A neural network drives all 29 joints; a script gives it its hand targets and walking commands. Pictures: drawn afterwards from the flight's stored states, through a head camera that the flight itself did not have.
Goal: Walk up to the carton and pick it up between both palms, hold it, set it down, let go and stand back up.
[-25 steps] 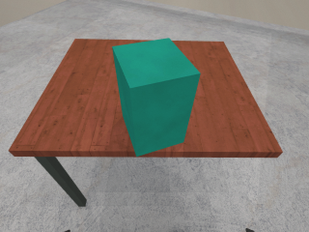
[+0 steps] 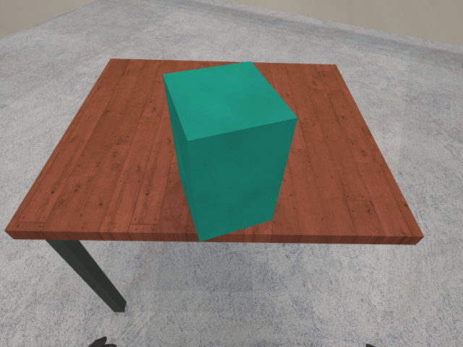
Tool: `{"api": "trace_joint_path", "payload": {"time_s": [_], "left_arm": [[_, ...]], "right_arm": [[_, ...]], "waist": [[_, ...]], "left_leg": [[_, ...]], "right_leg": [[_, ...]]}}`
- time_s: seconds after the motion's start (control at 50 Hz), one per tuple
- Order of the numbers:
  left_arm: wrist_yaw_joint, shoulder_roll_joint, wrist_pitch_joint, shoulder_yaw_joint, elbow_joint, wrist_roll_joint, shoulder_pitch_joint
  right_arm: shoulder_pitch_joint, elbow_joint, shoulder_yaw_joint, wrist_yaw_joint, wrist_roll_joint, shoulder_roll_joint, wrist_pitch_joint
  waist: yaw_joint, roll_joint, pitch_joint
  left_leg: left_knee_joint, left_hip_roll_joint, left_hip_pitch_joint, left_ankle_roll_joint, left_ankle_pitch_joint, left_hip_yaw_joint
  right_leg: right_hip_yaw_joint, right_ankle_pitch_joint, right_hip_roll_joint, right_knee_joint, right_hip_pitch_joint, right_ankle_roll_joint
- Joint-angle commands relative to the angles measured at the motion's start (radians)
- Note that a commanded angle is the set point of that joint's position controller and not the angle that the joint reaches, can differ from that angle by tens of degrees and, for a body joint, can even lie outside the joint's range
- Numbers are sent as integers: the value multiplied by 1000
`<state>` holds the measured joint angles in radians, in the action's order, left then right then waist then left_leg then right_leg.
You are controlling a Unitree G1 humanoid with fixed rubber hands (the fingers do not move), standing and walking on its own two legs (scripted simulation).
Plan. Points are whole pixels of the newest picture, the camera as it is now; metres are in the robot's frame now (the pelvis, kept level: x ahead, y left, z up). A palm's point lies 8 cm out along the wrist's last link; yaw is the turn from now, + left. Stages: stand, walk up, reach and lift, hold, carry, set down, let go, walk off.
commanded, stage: stand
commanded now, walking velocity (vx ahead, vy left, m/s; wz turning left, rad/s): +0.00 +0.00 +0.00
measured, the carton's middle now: (224, 155) +0.45 +0.02 +0.07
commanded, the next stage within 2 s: none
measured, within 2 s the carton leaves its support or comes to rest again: neither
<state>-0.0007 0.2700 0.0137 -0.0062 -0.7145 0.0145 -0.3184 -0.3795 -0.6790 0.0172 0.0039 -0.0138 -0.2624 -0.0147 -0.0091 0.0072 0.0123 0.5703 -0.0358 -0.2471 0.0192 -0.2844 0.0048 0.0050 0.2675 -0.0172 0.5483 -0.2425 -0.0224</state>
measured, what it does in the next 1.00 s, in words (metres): stands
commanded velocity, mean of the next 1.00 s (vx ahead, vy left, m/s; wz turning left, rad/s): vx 0.00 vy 0.00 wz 0.00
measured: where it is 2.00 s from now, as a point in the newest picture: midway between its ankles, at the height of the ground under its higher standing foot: outside the picture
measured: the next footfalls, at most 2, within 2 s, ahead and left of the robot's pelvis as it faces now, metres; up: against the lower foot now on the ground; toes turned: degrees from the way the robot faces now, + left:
none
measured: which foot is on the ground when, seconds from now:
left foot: down 0.00-1.00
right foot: down 0.00-1.00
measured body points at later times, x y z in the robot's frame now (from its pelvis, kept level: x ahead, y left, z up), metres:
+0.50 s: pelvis +0.00 +0.00 +0.00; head +0.00 +0.00 +0.45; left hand +0.09 +0.26 -0.12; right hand +0.07 -0.26 -0.11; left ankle +0.02 +0.13 -0.73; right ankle +0.02 -0.13 -0.73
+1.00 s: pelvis +0.00 +0.00 +0.00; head +0.01 +0.00 +0.45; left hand +0.10 +0.26 -0.12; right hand +0.08 -0.26 -0.11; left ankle +0.02 +0.13 -0.73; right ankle +0.02 -0.13 -0.73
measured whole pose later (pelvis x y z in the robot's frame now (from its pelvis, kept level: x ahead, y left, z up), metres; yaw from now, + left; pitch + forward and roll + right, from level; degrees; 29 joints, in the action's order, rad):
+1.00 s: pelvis +0.00 +0.00 +0.00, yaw -1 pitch -2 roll +0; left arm 0.00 0.27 0.01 0.00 -0.73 0.01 -0.30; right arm -0.34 -0.69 0.01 0.00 -0.01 -0.27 -0.01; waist 0.00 0.00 0.03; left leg 0.56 -0.03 -0.24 0.02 -0.28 0.02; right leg 0.02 0.27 -0.02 0.55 -0.24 -0.02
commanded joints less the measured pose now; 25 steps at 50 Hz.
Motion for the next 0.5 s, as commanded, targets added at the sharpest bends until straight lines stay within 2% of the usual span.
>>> {"api": "trace_joint_path", "payload": {"time_s": [0.0, 0.06, 0.1, 0.12, 0.22, 0.48], "left_arm": [[-4, 129, 13, -33, 66, -4, -17], [-5, 126, 11, -34, 64, -1, -20], [-4, 133, 10, -37, 61, -1, -17], [-1, 125, 11, -34, 62, -1, -1], [1, 129, 10, -35, 58, -3, 2], [3, 130, 7, -34, 53, -3, 7]], "right_arm": [[-44, 65, 39, -5, 2, -128, -9], [-42, 64, 39, -4, 0, -131, -10], [-38, 64, 35, -5, 1, -130, -10], [-19, 67, 39, -5, 6, -146, -11], [-23, 64, 35, -5, 5, -138, -12], [-13, 59, 32, -6, 5, -143, -11]], "waist": [[-2, 8, 51], [1, -21, 42], [2, -6, 45], [7, -37, 53], [5, -9, 44], [7, -10, 45]], "left_leg": [[-117, -53, -24, -47, 94, -78], [-122, -54, -17, -47, 88, -79], [-137, -57, -31, -50, 61, -86], [-125, -52, -34, -45, 59, -73], [-128, -51, -32, -44, 37, -73], [-137, -52, -35, -45, 21, -74]], "right_leg": [[82, -55, -67, -127, -42, 45], [82, -46, -68, -127, -41, 44], [80, -25, -63, -123, -32, 43], [80, -45, -65, -119, -28, 43], [80, -31, -63, -120, -29, 44], [82, -18, -61, -118, -31, 42]]}}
